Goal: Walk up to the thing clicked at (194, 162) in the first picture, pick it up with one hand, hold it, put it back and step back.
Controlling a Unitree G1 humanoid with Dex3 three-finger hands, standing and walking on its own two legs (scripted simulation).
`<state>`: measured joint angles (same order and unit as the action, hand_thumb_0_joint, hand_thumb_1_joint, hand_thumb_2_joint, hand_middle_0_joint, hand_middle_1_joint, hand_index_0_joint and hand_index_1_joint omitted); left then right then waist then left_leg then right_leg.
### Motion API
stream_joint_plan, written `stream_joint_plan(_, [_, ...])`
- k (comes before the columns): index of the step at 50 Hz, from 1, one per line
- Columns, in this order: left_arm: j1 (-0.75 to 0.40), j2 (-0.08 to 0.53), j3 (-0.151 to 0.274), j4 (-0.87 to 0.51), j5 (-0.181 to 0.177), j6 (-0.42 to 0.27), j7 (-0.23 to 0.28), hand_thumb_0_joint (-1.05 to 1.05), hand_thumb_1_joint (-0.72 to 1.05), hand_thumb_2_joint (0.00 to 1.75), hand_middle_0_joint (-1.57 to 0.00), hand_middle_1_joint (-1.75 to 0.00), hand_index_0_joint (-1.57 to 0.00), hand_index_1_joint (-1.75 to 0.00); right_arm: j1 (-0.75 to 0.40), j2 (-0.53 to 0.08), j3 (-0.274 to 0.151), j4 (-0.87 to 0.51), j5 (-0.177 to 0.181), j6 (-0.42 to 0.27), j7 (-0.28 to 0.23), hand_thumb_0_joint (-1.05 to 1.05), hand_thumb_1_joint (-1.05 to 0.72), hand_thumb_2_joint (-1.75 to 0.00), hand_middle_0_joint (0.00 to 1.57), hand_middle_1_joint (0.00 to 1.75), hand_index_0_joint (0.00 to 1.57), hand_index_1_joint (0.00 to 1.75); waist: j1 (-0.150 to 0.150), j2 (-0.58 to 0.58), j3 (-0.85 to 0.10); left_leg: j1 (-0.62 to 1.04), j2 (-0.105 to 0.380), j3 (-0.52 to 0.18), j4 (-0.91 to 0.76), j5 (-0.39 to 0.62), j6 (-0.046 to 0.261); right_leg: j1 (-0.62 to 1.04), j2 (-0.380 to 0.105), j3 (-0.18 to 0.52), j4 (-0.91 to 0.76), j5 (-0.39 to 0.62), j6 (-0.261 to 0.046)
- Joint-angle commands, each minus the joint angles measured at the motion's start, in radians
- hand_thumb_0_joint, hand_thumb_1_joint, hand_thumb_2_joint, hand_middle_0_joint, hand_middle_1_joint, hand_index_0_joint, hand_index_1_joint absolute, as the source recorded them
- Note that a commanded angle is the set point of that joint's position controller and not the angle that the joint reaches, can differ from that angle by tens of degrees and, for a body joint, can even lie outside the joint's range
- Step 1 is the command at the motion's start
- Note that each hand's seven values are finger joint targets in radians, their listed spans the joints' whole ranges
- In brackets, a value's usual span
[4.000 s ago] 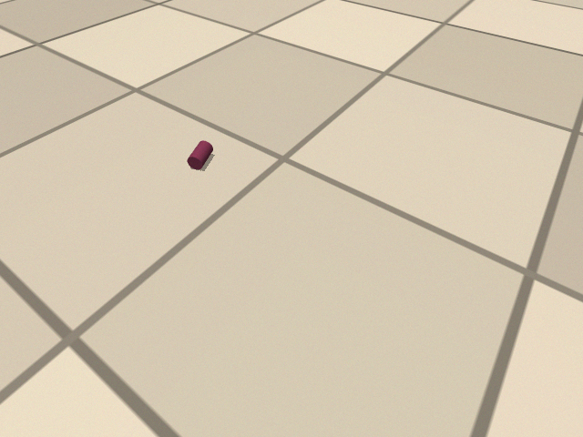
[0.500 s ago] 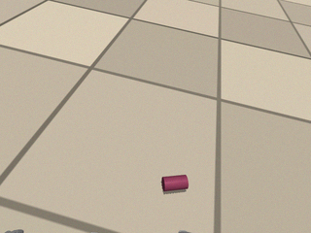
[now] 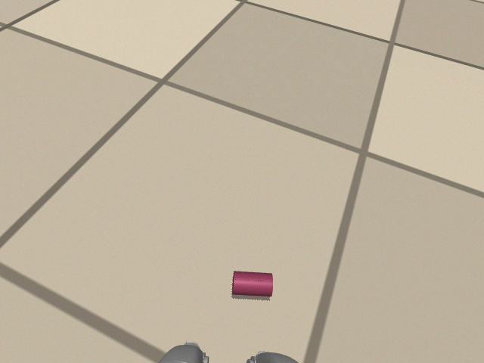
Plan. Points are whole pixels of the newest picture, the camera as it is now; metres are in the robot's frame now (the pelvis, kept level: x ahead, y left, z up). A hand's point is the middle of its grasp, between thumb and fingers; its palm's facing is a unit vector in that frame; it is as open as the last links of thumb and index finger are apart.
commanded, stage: walk up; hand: left
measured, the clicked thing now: (252, 283) +0.46 -0.05 -0.70
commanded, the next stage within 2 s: none
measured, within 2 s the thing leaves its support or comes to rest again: neither
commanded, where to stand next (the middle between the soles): +0.11 -0.34 m, yaw +3 degrees
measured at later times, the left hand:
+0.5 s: hand out of the picture +0.09 +0.03 -0.14, palm faces -0.07 -0.94 -0.34, open 7.4 cm
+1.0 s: hand out of the picture +0.06 -0.14 -0.14, palm faces +0.03 -0.91 -0.42, open 7.4 cm
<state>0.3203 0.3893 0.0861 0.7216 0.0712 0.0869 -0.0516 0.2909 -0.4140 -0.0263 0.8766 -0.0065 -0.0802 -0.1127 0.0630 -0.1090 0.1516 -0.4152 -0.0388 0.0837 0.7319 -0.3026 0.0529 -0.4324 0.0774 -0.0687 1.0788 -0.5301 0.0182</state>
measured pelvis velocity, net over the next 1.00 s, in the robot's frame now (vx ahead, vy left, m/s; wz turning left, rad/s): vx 0.03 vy -0.41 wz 0.03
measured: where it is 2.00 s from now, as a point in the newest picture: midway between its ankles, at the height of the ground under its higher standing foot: outside the picture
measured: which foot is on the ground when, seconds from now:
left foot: down 0.00-0.28, up 0.30-0.50, down 0.52-0.84, up 0.86-1.00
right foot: up 0.00-0.26, down 0.28-0.54, up 0.56-0.82, down 0.84-1.00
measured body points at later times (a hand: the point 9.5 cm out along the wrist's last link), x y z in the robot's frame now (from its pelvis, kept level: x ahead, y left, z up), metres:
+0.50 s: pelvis +0.01 -0.23 +0.00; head +0.05 -0.22 +0.44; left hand +0.09 +0.08 -0.12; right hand +0.05 -0.60 -0.09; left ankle +0.05 -0.15 -0.69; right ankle +0.04 -0.36 -0.71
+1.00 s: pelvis +0.03 -0.41 +0.00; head +0.05 -0.44 +0.44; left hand +0.06 -0.09 -0.11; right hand +0.13 -0.76 -0.12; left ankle +0.06 -0.26 -0.67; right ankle +0.04 -0.55 -0.71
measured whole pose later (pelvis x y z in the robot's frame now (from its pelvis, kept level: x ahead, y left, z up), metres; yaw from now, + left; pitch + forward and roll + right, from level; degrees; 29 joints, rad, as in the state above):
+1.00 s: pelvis +0.03 -0.41 +0.00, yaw +2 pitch -2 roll -1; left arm 0.29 0.36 0.04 0.93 0.02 -0.02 0.00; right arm 0.21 -0.49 -0.07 0.92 -0.02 0.02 -0.03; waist 0.02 0.08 0.07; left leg -0.53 0.04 -0.07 1.11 -0.48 0.04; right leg -0.36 -0.01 0.02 0.83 -0.43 0.03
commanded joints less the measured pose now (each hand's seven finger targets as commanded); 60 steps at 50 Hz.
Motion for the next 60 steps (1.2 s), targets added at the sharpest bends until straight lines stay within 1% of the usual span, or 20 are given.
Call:
stream_joint_plan(1, [-0.016,0.311,0.085,-0.108,0.002,-0.021,0.016,0.0,0.9,0.9,-0.2,-0.3,-0.2,-0.3,0.048,-0.335,-0.122,-0.056,0.015,-0.007,-0.059,0.0,-0.9,-0.9,0.2,0.3,0.2,0.3,-0.062,0.018,-0.195,0.233,0.528,-0.576,-0.271,0.314,0.313,-0.245,-0.146,0.332,0.392,-0.008,0.047])
stream_joint_plan(6, [-0.037,0.231,0.082,-0.103,-0.026,-0.014,-0.023,0.0,0.9,0.9,-0.2,-0.3,-0.2,-0.3,0.04,-0.375,-0.116,-0.031,-0.015,-0.032,-0.032,0.0,-0.9,-0.9,0.2,0.3,0.2,0.3,-0.032,0.191,-0.087,-0.006,0.303,-0.215,-0.225,0.199,0.187,-0.152,-0.152,0.227,0.133,0.131,-0.014])
stream_joint_plan(10, [-0.051,0.23,0.086,-0.1,-0.029,-0.011,-0.044,0.0,0.9,0.9,-0.2,-0.3,-0.2,-0.3,0.01,-0.442,-0.14,-0.036,-0.038,-0.031,-0.013,0.0,-0.9,-0.9,0.2,0.3,0.2,0.3,-0.039,0.339,-0.149,-0.044,0.287,-0.189,-0.211,0.02,0.159,-0.013,-0.177,0.105,-0.155,0.076,-0.005])
stream_joint_plan(14, [0.184,0.285,0.123,0.017,0.002,-0.011,-0.025,0.0,0.9,0.9,-0.2,-0.3,-0.2,-0.3,-0.018,-0.31,-0.099,-0.021,-0.044,0.01,-0.006,0.0,-0.9,-0.9,0.2,0.3,0.2,0.3,0.118,-0.023,-0.237,-0.315,0.119,0.026,0.282,-0.203,0.036,0.349,-0.066,-0.003,-0.435,0.174,-0.033])
stream_joint_plan(15, [0.209,0.358,0.131,-0.008,0.019,-0.02,-0.018,0.0,0.9,0.9,-0.2,-0.3,-0.2,-0.3,-0.029,-0.221,-0.067,-0.041,-0.032,0.019,-0.009,0.0,-0.9,-0.9,0.2,0.3,0.2,0.3,0.152,-0.267,-0.165,-0.512,0.034,0.044,0.544,-0.399,-0.004,0.271,-0.263,0.369,-0.584,0.103,-0.11])
stream_joint_plan(16, [0.009,0.432,0.128,-0.077,0.004,-0.028,-0.007,0.0,0.9,0.9,-0.2,-0.3,-0.2,-0.3,-0.038,-0.235,-0.088,-0.069,-0.022,0.021,-0.029,0.0,-0.9,-0.9,0.2,0.3,0.2,0.3,0.053,-0.292,-0.13,-0.474,0.019,-0.078,0.615,-0.363,-0.018,0.152,-0.367,0.688,-0.809,0.103,-0.222])
stream_joint_plan(17, [-0.135,0.463,0.131,-0.113,-0.018,-0.027,-0.001,0.0,0.9,0.9,-0.2,-0.3,-0.2,-0.3,-0.018,-0.28,-0.102,-0.036,-0.026,0.016,-0.035,0.0,-0.9,-0.9,0.2,0.3,0.2,0.3,-0.022,-0.229,-0.114,-0.359,0.088,-0.069,0.58,-0.31,-0.021,0.039,-0.429,0.76,-0.859,-0.015,-0.285])
stream_joint_plan(20, [-0.177,0.347,0.097,-0.1,0.001,-0.023,0.008,0.0,0.9,0.9,-0.2,-0.3,-0.2,-0.3,0.124,-0.297,-0.098,0.084,0.018,0.004,-0.017,0.0,-0.9,-0.9,0.2,0.3,0.2,0.3,-0.065,-0.183,-0.09,-0.229,0.117,-0.036,0.41,-0.217,-0.02,0.037,-0.277,0.358,-0.584,0.234,-0.249])
stream_joint_plan(24, [-0.231,0.284,0.06,-0.127,0.006,-0.015,0.002,0.0,0.9,0.9,-0.2,-0.3,-0.2,-0.3,0.324,-0.266,-0.102,0.136,0.013,-0.018,-0.009,0.0,-0.9,-0.9,0.2,0.3,0.2,0.3,-0.13,-0.132,-0.151,0.187,0.079,-0.038,-0.027,-0.036,0.024,-0.115,-0.228,0.251,-0.401,0.367,-0.238])
stream_joint_plan(25, [-0.215,0.241,0.043,-0.133,-0.001,-0.013,0.003,0.0,0.9,0.9,-0.2,-0.3,-0.2,-0.3,0.379,-0.278,-0.111,0.144,0.004,-0.026,-0.015,0.0,-0.9,-0.9,0.2,0.3,0.2,0.3,-0.151,-0.024,-0.193,0.295,0.096,-0.102,-0.181,0.045,0.012,-0.133,-0.189,0.199,-0.246,0.368,-0.192])
stream_joint_plan(27, [-0.131,0.182,0.019,-0.113,-0.022,-0.006,0.017,0.0,0.9,0.9,-0.2,-0.3,-0.2,-0.3,0.292,-0.419,-0.143,0.07,-0.032,-0.03,-0.034,0.0,-0.9,-0.9,0.2,0.3,0.2,0.3,-0.111,0.212,-0.17,0.391,0.475,-0.737,-0.331,0.109,0.074,-0.39,-0.07,0.231,0.053,0.008,-0.07])
stream_joint_plan(29, [-0.05,0.277,0.04,-0.07,-0.026,0.007,0.028,0.0,0.9,0.9,-0.2,-0.3,-0.2,-0.3,0.154,-0.452,-0.145,0.018,-0.009,-0.028,-0.031,0.0,-0.9,-0.9,0.2,0.3,0.2,0.3,-0.072,0.163,-0.175,0.292,0.56,-0.749,-0.335,0.132,0.178,-0.343,-0.116,0.292,0.172,-0.031,-0.05])
stream_joint_plan(34, [-0.039,0.271,0.072,-0.002,-0.048,-0.005,0.01,0.0,0.9,0.9,-0.2,-0.3,-0.2,-0.3,0.035,-0.325,-0.108,-0.021,-0.024,-0.02,0.001,0.0,-0.9,-0.9,0.2,0.3,0.2,0.3,-0.032,0.299,-0.088,-0.001,0.309,-0.285,-0.267,0.051,0.167,-0.134,-0.101,0.213,0.18,0.129,-0.022])
stream_joint_plan(41, [0.136,0.238,0.066,0.167,-0.067,-0.078,0.044,0.0,0.9,0.9,-0.2,-0.3,-0.2,-0.3,-0.059,-0.245,-0.082,-0.042,-0.047,0.062,0.072,0.0,-0.9,-0.9,0.2,0.3,0.2,0.3,0.021,0.191,-0.159,-0.152,0.126,-0.053,0.148,-0.258,0.089,0.288,-0.046,0.004,-0.476,0.129,0.034])
stream_joint_plan(42, [0.138,0.279,0.072,0.169,-0.052,-0.092,0.06,0.0,0.9,0.9,-0.2,-0.3,-0.2,-0.3,-0.043,-0.155,-0.055,-0.05,-0.04,0.072,0.075,0.0,-0.9,-0.9,0.2,0.3,0.2,0.3,0.039,-0.007,-0.122,-0.232,0.08,-0.014,0.36,-0.252,0.054,0.248,-0.097,0.154,-0.567,0.09,0.01])
stream_joint_plan(43, [0.082,0.345,0.074,0.132,-0.032,-0.11,0.068,0.0,0.9,0.9,-0.2,-0.3,-0.2,-0.3,-0.022,-0.105,-0.039,-0.077,-0.024,0.077,0.076,0.0,-0.9,-0.9,0.2,0.3,0.2,0.3,0.0,-0.124,-0.066,-0.327,0.04,-0.106,0.454,-0.297,0.011,0.128,-0.309,0.573,-0.692,0.06,-0.059])
stream_joint_plan(45, [-0.143,0.446,0.069,0.074,-0.042,-0.122,0.08,0.0,0.9,0.9,-0.2,-0.3,-0.2,-0.3,-0.06,-0.224,-0.08,-0.066,-0.021,0.071,0.062,0.0,-0.9,-0.9,0.2,0.3,0.2,0.3,-0.07,-0.049,-0.011,-0.285,0.121,-0.212,0.431,-0.27,-0.017,-0.009,-0.487,0.844,-0.823,-0.02,-0.253])
stream_joint_plan(48, [-0.077,0.369,0.062,0.122,-0.052,-0.158,0.093,0.0,0.9,0.9,-0.2,-0.3,-0.2,-0.3,-0.034,-0.25,-0.095,-0.005,-0.003,0.078,0.078,0.0,-0.9,-0.9,0.2,0.3,0.2,0.3,-0.067,-0.006,-0.006,-0.27,0.135,-0.23,0.419,-0.148,-0.019,0.11,-0.387,0.556,-0.648,0.319,-0.168])
stream_joint_plan(53, [0.05,0.338,0.056,0.142,-0.062,-0.179,0.133,0.0,0.9,0.9,-0.2,-0.3,-0.2,-0.3,-0.081,-0.226,-0.109,-0.068,-0.034,0.118,0.113,0.0,-0.9,-0.9,0.2,0.3,0.2,0.3,-0.039,-0.06,-0.107,-0.264,0.103,-0.236,0.485,-0.103,-0.03,0.245,-0.368,0.438,-0.539,0.772,-0.199])
stream_joint_plan(60, [0.125,0.326,0.059,0.093,-0.053,-0.18,0.152,0.0,0.9,0.9,-0.2,-0.3,-0.2,-0.3,-0.22,-0.185,-0.109,-0.146,-0.029,0.119,0.131,0.0,-0.9,-0.9,0.2,0.3,0.2,0.3,0.013,-0.074,-0.177,-0.27,0.105,-0.166,0.286,-0.163,-0.059,0.378,-0.362,0.365,-0.457,0.913,-0.244])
